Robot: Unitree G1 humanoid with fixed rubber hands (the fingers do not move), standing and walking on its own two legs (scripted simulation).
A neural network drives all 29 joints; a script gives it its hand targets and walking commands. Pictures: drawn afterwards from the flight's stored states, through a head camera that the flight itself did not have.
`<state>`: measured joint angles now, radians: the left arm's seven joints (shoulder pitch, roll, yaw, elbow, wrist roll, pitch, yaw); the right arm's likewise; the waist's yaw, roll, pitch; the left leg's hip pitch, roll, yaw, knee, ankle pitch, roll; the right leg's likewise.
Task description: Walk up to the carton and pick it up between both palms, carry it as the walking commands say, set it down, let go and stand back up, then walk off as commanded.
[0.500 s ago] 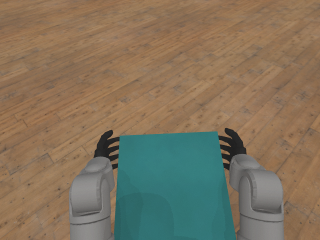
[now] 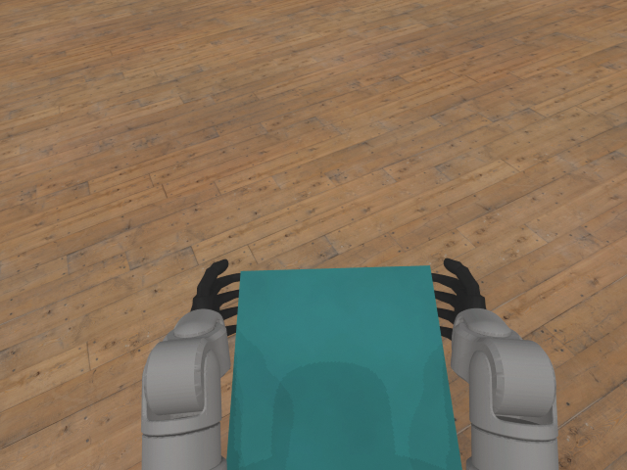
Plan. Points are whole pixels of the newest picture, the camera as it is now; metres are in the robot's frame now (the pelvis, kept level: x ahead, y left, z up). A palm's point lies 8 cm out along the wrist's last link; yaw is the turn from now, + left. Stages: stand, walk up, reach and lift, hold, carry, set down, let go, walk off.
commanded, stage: carry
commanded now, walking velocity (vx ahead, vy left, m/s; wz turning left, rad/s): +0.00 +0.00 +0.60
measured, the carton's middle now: (337, 375) +0.25 -0.02 -0.01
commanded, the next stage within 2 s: none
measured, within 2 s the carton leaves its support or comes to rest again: neither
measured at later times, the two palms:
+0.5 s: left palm (49, 463) +0.16 +0.27 +0.08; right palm (330, 355) +0.24 -0.01 +0.07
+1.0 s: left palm out of the picture -0.01 +0.34 +0.06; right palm (216, 441) +0.17 +0.11 +0.07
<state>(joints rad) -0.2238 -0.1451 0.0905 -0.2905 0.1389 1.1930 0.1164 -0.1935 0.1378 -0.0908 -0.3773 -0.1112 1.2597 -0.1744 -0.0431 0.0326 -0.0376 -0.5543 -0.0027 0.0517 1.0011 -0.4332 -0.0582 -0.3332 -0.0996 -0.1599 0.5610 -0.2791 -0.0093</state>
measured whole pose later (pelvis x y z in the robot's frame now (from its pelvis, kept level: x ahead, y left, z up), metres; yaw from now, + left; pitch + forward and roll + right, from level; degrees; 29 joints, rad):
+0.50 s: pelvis -0.07 +0.04 -0.01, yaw +17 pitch +5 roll +0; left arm -0.25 -0.15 0.11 -0.31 0.10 1.19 0.19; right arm -0.23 0.15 -0.09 -0.32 -0.14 1.20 -0.15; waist 0.02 0.01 -0.02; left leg -0.45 -0.06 -0.02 0.58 -0.22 0.05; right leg -0.50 -0.06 -0.05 0.87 -0.46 0.09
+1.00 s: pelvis -0.15 +0.05 -0.01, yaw +35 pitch +4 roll +1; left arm -0.27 -0.15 0.14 -0.23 0.13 1.19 0.20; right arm -0.29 0.16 -0.10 -0.20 -0.13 1.19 -0.19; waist 0.02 -0.04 -0.03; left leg -0.40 -0.02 0.07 0.63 -0.30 0.04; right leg -0.53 -0.18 -0.11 1.01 -0.55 0.11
